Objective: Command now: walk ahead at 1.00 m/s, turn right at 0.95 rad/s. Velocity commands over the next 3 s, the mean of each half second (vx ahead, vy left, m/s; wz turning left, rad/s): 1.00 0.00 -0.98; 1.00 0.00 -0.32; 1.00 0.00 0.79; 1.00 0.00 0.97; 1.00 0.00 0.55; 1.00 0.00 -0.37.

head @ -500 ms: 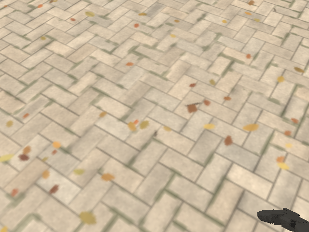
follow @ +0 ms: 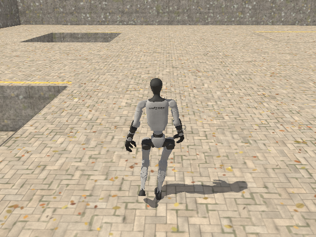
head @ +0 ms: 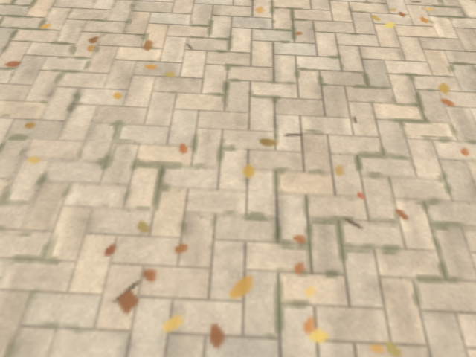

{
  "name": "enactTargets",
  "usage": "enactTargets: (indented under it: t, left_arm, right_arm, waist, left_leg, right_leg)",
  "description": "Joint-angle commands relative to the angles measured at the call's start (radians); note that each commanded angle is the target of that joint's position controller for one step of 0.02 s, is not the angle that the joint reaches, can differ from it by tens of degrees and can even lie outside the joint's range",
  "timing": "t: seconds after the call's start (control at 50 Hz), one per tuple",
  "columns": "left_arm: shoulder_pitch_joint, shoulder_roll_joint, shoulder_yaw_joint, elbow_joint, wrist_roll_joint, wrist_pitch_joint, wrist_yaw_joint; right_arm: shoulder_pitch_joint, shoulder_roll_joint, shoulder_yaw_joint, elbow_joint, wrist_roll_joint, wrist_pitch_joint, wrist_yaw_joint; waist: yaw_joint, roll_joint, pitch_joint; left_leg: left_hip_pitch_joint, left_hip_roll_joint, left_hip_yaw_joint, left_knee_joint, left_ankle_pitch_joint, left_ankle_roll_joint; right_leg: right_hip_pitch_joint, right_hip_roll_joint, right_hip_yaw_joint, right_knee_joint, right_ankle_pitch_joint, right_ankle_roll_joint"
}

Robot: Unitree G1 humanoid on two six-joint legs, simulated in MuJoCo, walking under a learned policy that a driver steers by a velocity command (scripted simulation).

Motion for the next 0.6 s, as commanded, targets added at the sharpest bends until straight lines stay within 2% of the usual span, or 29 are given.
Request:
enactTargets:
  t: [0.02,0.04,0.08,0.12,0.18,0.22,0.24,0.26,0.28,0.3,0.32,0.34,0.36,0.38,0.4,0.42,0.46,0.54,0.6]
  left_arm:
    - [0.018,0.137,0.034,-0.069,-0.009,-0.053,0.014]
    - [0.02,0.139,0.034,-0.071,-0.012,-0.064,0.01]
    - [0.022,0.143,0.038,-0.075,-0.01,-0.075,0.006]
    - [0.038,0.152,0.048,-0.072,-0.014,-0.077,-0.001]
    - [0.081,0.168,0.058,-0.059,-0.024,-0.077,-0.004]
    - [0.071,0.186,0.064,-0.062,-0.02,-0.073,0.005]
    - [0.06,0.213,0.07,-0.065,-0.012,-0.071,0.006]
    - [0.013,0.24,0.073,-0.071,-0.007,-0.073,0.002]
    - [-0.022,0.166,0.052,-0.092,-0.003,-0.086,-0.001]
    - [0.014,-0.009,0.006,-0.138,-0.022,-0.091,0.003]
    - [0.077,0.028,-0.009,-0.169,-0.031,-0.08,0.006]
    - [-0.002,0.091,0.0,-0.14,-0.004,-0.06,0.007]
    - [-0.049,0.105,0.004,-0.142,0.012,-0.049,-0.006]
    - [-0.081,0.096,0.004,-0.144,0.018,-0.037,-0.023]
    - [-0.1,0.071,-0.002,-0.161,0.025,-0.025,-0.039]
    - [-0.118,0.044,-0.011,-0.177,0.025,-0.011,-0.051]
    - [-0.176,0.018,-0.024,-0.218,0.023,0.005,-0.063]
    - [-0.295,0.027,-0.036,-0.278,0.012,0.01,-0.075]
    - [-0.41,0.021,-0.048,-0.303,0.015,0.007,-0.094]
  right_arm:
    - [0.041,-0.174,-0.038,-0.085,-0.02,0.027,-0.002]
    - [-0.007,-0.162,-0.033,-0.107,-0.019,0.037,0.001]
    - [-0.147,-0.127,-0.017,-0.168,-0.004,0.038,0.014]
    - [-0.215,-0.105,-0.006,-0.189,0.018,0.034,0.024]
    - [-0.251,-0.133,-0.013,-0.201,0.034,0.029,0.023]
    - [-0.191,-0.176,-0.03,-0.185,0.033,0.026,0.013]
    - [-0.085,-0.222,-0.051,-0.154,0.035,0.023,0.001]
    - [0.099,-0.261,-0.073,-0.113,0.037,0.018,-0.013]
    - [0.32,-0.323,-0.1,-0.073,0.019,0.014,-0.037]
    - [0.374,-0.386,-0.112,-0.06,-0.023,0.011,-0.044]
    - [0.24,-0.384,-0.122,-0.077,-0.013,0.017,-0.032]
    - [0.12,-0.267,-0.102,-0.102,-0.003,0.023,-0.027]
    - [0.092,-0.209,-0.088,-0.09,0.005,0.026,-0.021]
    - [0.101,-0.191,-0.083,-0.067,0.002,0.026,-0.019]
    - [0.133,-0.182,-0.078,-0.032,0.008,0.019,-0.02]
    - [0.157,-0.166,-0.075,0.0,0.019,0.008,-0.013]
    - [0.181,-0.149,-0.071,0.037,0.037,-0.012,0.002]
    - [0.161,-0.162,-0.072,0.064,0.029,-0.034,0.009]
    - [0.229,-0.194,-0.079,0.101,0.026,-0.034,0.001]
  waist:
    - [-0.061,0.118,-0.011]
    - [-0.055,0.109,0.01]
    - [-0.024,0.074,0.048]
    - [0.019,0.03,0.03]
    - [0.06,-0.015,-0.015]
    - [0.029,-0.025,-0.059]
    - [-0.024,-0.022,-0.135]
    - [-0.142,-0.007,-0.224]
    - [-0.237,0.044,-0.334]
    - [-0.18,0.308,-0.399]
    - [-0.083,0.42,-0.42]
    - [-0.08,0.222,-0.259]
    - [-0.073,0.107,-0.166]
    - [-0.064,0.062,-0.12]
    - [-0.052,0.076,-0.078]
    - [-0.04,0.101,-0.049]
    - [-0.026,0.098,-0.023]
    - [0.002,0.077,0.035]
    - [-0.026,0.037,0.097]
  left_leg:
    - [-0.225,0.059,-0.005,-0.156,-0.054,-0.039]
    - [-0.199,0.065,0.018,-0.251,-0.035,-0.048]
    - [-0.143,0.055,0.057,-0.454,0.147,-0.057]
    - [-0.055,0.018,0.074,-0.646,0.366,-0.045]
    - [0.024,-0.026,0.067,-0.791,0.459,-0.019]
    - [0.124,-0.062,0.049,-0.874,0.381,-0.005]
    - [0.239,-0.091,0.049,-0.865,0.276,0.006]
    - [0.438,-0.084,0.063,-0.87,0.203,0.016]
    - [0.685,0.052,-0.056,-0.852,-0.025,0.042]
    - [0.873,0.334,-0.487,-0.998,-0.391,0.086]
    - [0.807,0.406,-0.869,-1.168,-0.536,0.148]
    - [0.653,0.349,-0.704,-1.171,-0.565,0.151]
    - [0.529,0.302,-0.507,-1.153,-0.381,0.141]
    - [0.451,0.259,-0.368,-1.16,-0.215,0.121]
    - [0.392,0.231,-0.26,-1.174,-0.113,0.112]
    - [0.358,0.221,-0.188,-1.192,-0.038,0.101]
    - [0.343,0.215,-0.061,-1.223,0.124,0.09]
    - [0.294,0.159,0.192,-1.282,0.375,0.069]
    - [0.346,0.134,0.315,-1.313,0.567,0.039]
  right_leg:
    - [0.092,-0.31,0.537,-0.405,0.137,-0.181]
    - [0.026,-0.28,0.494,-0.426,0.159,-0.176]
    - [-0.065,-0.223,0.437,-0.459,0.191,-0.146]
    - [-0.057,-0.189,0.407,-0.45,0.286,-0.093]
    - [0.077,-0.225,0.442,-0.402,0.442,-0.046]
    - [0.171,-0.232,0.466,-0.29,0.593,-0.004]
    - [0.208,-0.227,0.463,-0.152,0.721,0.02]
    - [0.159,-0.198,0.434,0.07,0.747,0.043]
    - [0.009,-0.153,0.379,0.375,0.566,0.06]
    - [-0.286,-0.047,0.271,0.671,-0.263,0.073]
    - [-0.422,-0.1,0.209,0.793,-0.21,0.066]
    - [-0.452,-0.179,0.175,0.797,-0.09,0.068]
    - [-0.433,-0.219,0.146,0.748,-0.033,0.078]
    - [-0.408,-0.248,0.138,0.718,-0.021,0.089]
    - [-0.401,-0.274,0.139,0.701,-0.018,0.097]
    - [-0.409,-0.297,0.135,0.69,-0.01,0.103]
    - [-0.454,-0.318,0.119,0.68,0.045,0.108]
    - [-0.442,-0.309,0.056,0.506,0.235,0.109]
    - [-0.382,-0.278,-0.064,0.279,0.28,0.069]
Next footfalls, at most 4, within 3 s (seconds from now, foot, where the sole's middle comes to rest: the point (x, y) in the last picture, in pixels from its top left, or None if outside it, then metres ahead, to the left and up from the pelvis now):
0.28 left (183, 347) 0.49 0.16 -0.75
0.74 right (312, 263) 0.76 -0.21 -0.75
1.20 left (342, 161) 1.18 -0.36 -0.75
1.60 right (401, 100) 1.53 -0.66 -0.75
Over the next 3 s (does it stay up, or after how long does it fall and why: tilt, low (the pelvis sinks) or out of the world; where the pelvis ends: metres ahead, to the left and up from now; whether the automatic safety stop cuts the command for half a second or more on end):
stays up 2.56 -0.09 0.01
